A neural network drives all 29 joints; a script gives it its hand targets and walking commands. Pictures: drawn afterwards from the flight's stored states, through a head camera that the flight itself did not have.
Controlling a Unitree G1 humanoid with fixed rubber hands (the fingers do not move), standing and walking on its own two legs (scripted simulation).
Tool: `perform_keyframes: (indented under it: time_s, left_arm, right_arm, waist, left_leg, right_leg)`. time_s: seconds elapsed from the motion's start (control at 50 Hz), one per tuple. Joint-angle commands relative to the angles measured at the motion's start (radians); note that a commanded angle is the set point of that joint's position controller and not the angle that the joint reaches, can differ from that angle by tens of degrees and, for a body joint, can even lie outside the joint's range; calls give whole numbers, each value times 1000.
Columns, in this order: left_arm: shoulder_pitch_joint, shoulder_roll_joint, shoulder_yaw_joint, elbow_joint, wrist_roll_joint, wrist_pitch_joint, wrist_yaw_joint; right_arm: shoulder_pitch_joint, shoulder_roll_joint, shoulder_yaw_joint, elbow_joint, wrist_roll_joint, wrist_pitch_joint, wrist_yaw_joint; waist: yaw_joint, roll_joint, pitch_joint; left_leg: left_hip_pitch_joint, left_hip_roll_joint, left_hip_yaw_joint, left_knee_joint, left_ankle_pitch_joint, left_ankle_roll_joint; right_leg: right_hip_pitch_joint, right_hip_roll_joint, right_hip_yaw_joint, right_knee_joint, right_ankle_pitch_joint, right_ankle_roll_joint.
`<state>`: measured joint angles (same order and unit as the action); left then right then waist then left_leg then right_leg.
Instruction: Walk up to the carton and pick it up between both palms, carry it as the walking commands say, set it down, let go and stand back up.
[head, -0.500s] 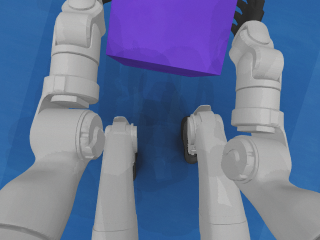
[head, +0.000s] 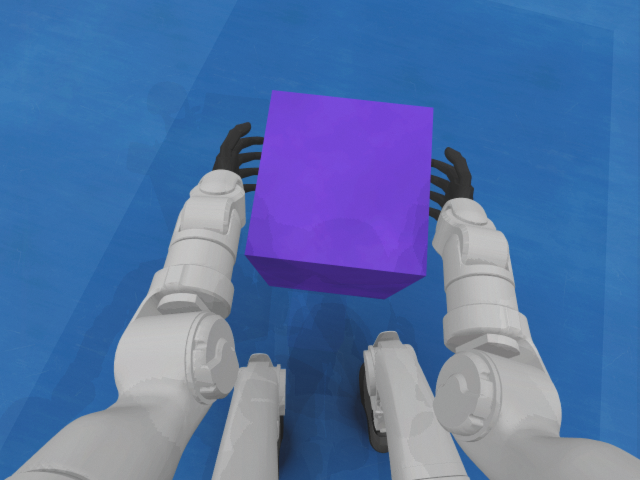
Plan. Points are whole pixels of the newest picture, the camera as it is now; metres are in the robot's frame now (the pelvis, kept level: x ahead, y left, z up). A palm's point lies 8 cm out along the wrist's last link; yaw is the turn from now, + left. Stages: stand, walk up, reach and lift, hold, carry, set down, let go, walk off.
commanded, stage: reach and lift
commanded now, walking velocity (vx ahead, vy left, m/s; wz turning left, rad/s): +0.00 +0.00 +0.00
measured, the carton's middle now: (337, 211) +0.46 -0.05 -0.10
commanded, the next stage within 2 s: none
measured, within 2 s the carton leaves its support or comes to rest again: neither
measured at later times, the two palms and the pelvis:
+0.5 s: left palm (227, 166) +0.46 +0.09 +0.05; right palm (487, 202) +0.40 -0.19 +0.04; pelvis +0.03 -0.01 +0.07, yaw +1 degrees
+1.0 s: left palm (208, 147) +0.43 +0.09 +0.12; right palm (525, 197) +0.37 -0.19 +0.11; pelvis +0.04 +0.00 +0.12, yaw +0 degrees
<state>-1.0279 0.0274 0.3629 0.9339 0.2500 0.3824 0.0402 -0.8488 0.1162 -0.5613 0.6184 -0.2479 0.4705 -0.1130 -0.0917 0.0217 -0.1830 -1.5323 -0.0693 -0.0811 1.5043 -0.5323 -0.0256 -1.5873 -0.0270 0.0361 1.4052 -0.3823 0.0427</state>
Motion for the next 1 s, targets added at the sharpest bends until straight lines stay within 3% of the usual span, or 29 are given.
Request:
perform_keyframes:
  time_s: [0.0, 0.04, 0.06, 0.08, 0.1, 0.12, 0.14, 0.18, 0.22, 0.24, 0.28, 0.32, 0.34, 0.36, 0.38, 0.46, 0.48, 0.5, 0.54, 0.56, 0.58, 0.62, 0.68, 0.72, 0.84, 0.88, 0.92, 0.94, 0.98]
  left_arm:
    - [-472, -1234, -315, -48, -149, -25, -268]
    - [-464, -1253, -365, -85, -165, -26, -255]
    - [-452, -1291, -457, -250, -212, -47, -244]
    - [-427, -1230, -480, -207, -230, -32, -248]
    - [-460, -1269, -475, -189, -237, -22, -248]
    - [-449, -1180, -481, -215, -197, -30, -243]
    - [-416, -1222, -521, -205, -218, -25, -237]
    - [-297, -1250, -514, -102, -187, -4, -225]
    - [-337, -1308, -539, -216, -223, -16, -222]
    - [-315, -1222, -506, -220, -194, -25, -237]
    - [-205, -1223, -454, -73, -180, 1, -245]
    - [-190, -1201, -411, -48, -132, -10, -252]
    - [-286, -1221, -474, -202, -145, -33, -253]
    - [-217, -1197, -449, -178, -160, -30, -264]
    - [-153, -1184, -450, -71, -128, -17, -263]
    - [-178, -1170, -440, -131, -144, -33, -285]
    - [-304, -1200, -518, -268, -172, -47, -274]
    - [-232, -1243, -558, -234, -180, -33, -268]
    - [-153, -1191, -491, -179, -170, -45, -267]
    - [-107, -1268, -499, -101, -153, -11, -271]
    - [-164, -1220, -503, -178, -173, -32, -273]
    - [-163, -1258, -510, -172, -174, -22, -281]
    - [-140, -1275, -516, -202, -166, -28, -279]
    - [-51, -1223, -451, -142, -145, -21, -283]
    - [-165, -1223, -607, -286, -196, -22, -298]
    - [20, -1194, -523, -187, -157, -12, -292]
    - [-43, -1279, -549, -218, -168, 0, -286]
    - [-17, -1246, -552, -160, -158, 8, -286]
    - [4, -1243, -513, -146, -145, 6, -292]
  right_arm:
    - [-721, 939, 492, 26, 127, -57, 309]
    - [-736, 930, 505, -11, 162, -73, 316]
    - [-721, 969, 591, -140, 174, -74, 322]
    - [-739, 974, 643, -182, 234, -66, 324]
    - [-736, 914, 622, -165, 226, -63, 321]
    - [-694, 969, 621, -146, 206, -65, 321]
    - [-749, 949, 691, -212, 237, -68, 327]
    - [-649, 883, 669, -145, 222, -62, 355]
    - [-599, 963, 669, -119, 226, -52, 345]
    - [-571, 916, 661, -111, 193, -58, 341]
    - [-485, 945, 641, -67, 172, -33, 334]
    - [-538, 938, 656, -95, 178, -57, 337]
    - [-513, 1012, 665, -84, 190, -62, 337]
    - [-539, 1006, 733, -155, 199, -48, 328]
    - [-454, 975, 702, -120, 193, -47, 325]
    - [-489, 1027, 718, -144, 181, -52, 325]
    - [-439, 1052, 719, -141, 200, -61, 323]
    - [-452, 1010, 739, -194, 206, -59, 328]
    - [-479, 1004, 783, -169, 216, -59, 327]
    - [-442, 943, 738, -191, 209, -59, 319]
    - [-483, 968, 763, -187, 201, -57, 327]
    - [-370, 982, 711, -114, 183, -40, 320]
    - [-449, 997, 788, -223, 205, -52, 322]
    - [-380, 986, 778, -182, 180, -33, 320]
    - [-270, 1024, 774, -183, 190, -35, 333]
    - [-262, 1011, 752, -169, 152, -21, 330]
    - [-237, 974, 731, -164, 138, -23, 333]
    - [-313, 986, 772, -212, 180, -22, 337]
    - [-300, 954, 771, -205, 174, -13, 339]
  waist:
    - [-52, 122, -811]
    - [-54, 190, -787]
    - [-62, 100, -1019]
    - [-22, 123, -1020]
    - [-75, 121, -1002]
    - [-15, 161, -920]
    - [-17, 111, -966]
    - [-8, 184, -822]
    - [-55, 113, -887]
    - [-30, 80, -829]
    - [-67, 52, -672]
    - [8, 86, -615]
    - [3, 94, -763]
    - [19, 11, -748]
    - [2, 65, -662]
    - [-12, -49, -695]
    - [6, 98, -764]
    - [-36, 82, -799]
    - [37, -3, -731]
    - [-12, 105, -694]
    - [-1, 37, -647]
    - [-50, 57, -642]
    - [24, 81, -706]
    - [25, -38, -579]
    - [-56, 54, -685]
    - [-3, -19, -547]
    - [-66, 2, -559]
    - [7, 59, -511]
    - [-8, 26, -494]
  left_leg:
    - [381, -116, 75, -364, 159, 12]
    - [435, -103, 60, -386, 221, 1]
    - [545, -124, 64, -349, 358, -8]
    - [618, -111, 55, -362, 372, -7]
    - [630, -115, 59, -377, 319, -8]
    - [600, -117, 63, -372, 373, -13]
    - [634, -110, 44, -393, 346, -9]
    - [681, -81, 27, -445, 368, -31]
    - [715, -92, 37, -445, 386, -15]
    - [546, -112, 53, -424, 348, -13]
    - [568, -91, 30, -472, 255, 6]
    - [540, -113, 47, -497, 255, 13]
    - [559, -116, 68, -480, 313, 6]
    - [518, -115, 65, -501, 297, 23]
    - [567, -113, 64, -509, 357, 18]
    - [562, -103, 37, -547, 308, 31]
    - [642, -117, 52, -560, 368, 13]
    - [759, -100, 25, -575, 456, 12]
    - [704, -102, 27, -558, 440, 26]
    - [702, -104, 42, -587, 361, 15]
    - [693, -95, 16, -606, 375, 23]
    - [688, -104, 45, -620, 358, 16]
    - [789, -95, 29, -640, 396, 25]
    - [717, -101, 19, -643, 385, 39]
    - [898, -76, 10, -727, 466, 17]
    - [855, -68, -3, -748, 520, 28]
    - [887, -71, -1, -788, 433, 16]
    - [932, -67, 2, -800, 427, 21]
    - [876, -72, 7, -815, 422, 23]
  right_leg:
    - [711, 168, -106, -214, 174, -34]
    - [685, 162, -108, -211, 215, -42]
    - [808, 191, -113, -204, 344, -41]
    - [788, 172, -99, -223, 353, -32]
    - [801, 179, -115, -248, 290, -30]
    - [718, 179, -94, -242, 330, -33]
    - [781, 182, -93, -250, 308, -29]
    - [673, 179, -113, -277, 254, -48]
    - [764, 188, -110, -304, 286, -39]
    - [807, 185, -84, -304, 308, -35]
    - [787, 174, -93, -341, 208, -27]
    - [777, 176, -82, -356, 231, -29]
    - [889, 174, -58, -364, 300, -35]
    - [1003, 167, -45, -395, 308, -15]
    - [929, 164, -55, -405, 357, -13]
    - [986, 181, -74, -424, 318, -4]
    - [991, 174, -48, -428, 375, -27]
    - [990, 180, -74, -435, 418, -16]
    - [978, 174, -51, -444, 382, -8]
    - [1036, 151, -46, -483, 329, -21]
    - [980, 166, -46, -479, 334, -19]
    - [1088, 156, -33, -520, 362, -29]
    - [1107, 156, -40, -513, 353, -17]
    - [1108, 151, -19, -547, 351, -9]
    - [1209, 166, -35, -607, 451, -22]
    - [1186, 166, -41, -609, 494, -5]
    - [1248, 163, -47, -657, 406, -25]
    - [1192, 157, -53, -642, 385, -20]
    - [1274, 156, -43, -671, 415, -18]
